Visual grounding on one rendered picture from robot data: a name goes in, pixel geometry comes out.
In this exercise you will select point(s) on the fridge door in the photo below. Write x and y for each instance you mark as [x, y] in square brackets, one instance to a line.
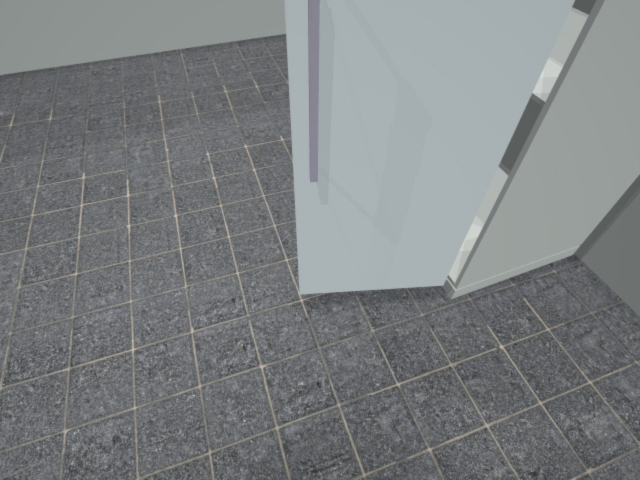
[418, 101]

